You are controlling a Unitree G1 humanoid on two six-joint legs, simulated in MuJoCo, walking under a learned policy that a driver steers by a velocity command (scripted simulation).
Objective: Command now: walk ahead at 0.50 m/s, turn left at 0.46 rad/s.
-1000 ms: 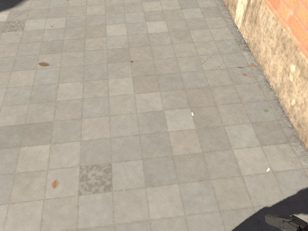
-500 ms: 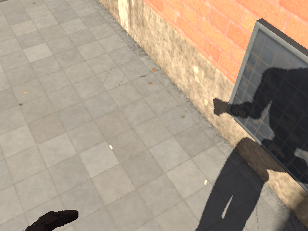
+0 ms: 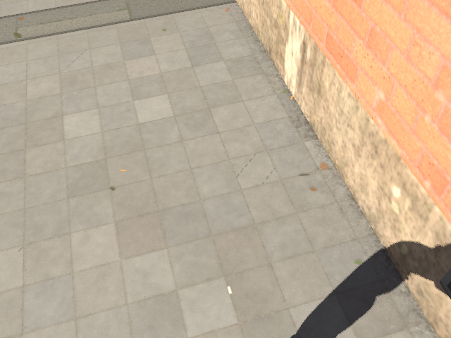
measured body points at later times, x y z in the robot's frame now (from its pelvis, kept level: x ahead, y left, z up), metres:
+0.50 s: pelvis +0.29 +0.05 +0.01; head +0.32 +0.07 +0.45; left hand +0.45 +0.34 -0.08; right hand +0.44 -0.21 -0.10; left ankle +0.20 +0.11 -0.74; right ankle +0.51 -0.06 -0.70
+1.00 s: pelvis +0.53 +0.13 +0.00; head +0.56 +0.15 +0.45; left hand +0.37 +0.36 -0.12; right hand +0.85 +0.06 -0.08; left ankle +0.58 +0.35 -0.69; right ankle +0.51 -0.03 -0.73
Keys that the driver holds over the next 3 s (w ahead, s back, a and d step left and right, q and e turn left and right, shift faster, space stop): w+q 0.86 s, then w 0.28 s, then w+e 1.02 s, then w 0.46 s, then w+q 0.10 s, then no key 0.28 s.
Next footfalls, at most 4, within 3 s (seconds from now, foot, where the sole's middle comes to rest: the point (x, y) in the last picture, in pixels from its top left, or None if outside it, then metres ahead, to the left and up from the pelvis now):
0.10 left None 0.24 0.12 -0.77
0.58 right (259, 315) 0.55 -0.01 -0.77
1.10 left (137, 282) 0.63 0.37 -0.77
1.66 right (161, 185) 1.02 0.35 -0.77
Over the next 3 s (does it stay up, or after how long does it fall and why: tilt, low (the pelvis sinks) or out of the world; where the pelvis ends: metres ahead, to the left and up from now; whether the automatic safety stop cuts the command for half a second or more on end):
stays up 1.50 0.48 0.01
